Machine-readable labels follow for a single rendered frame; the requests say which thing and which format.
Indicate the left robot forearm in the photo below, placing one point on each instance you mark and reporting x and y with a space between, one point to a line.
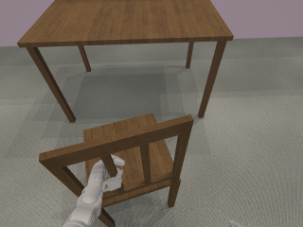
89 205

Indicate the chair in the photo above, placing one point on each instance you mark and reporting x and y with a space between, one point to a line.
140 142

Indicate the left robot hand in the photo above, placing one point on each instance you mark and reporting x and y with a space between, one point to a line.
99 175

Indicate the table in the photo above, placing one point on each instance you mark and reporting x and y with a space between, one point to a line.
107 22

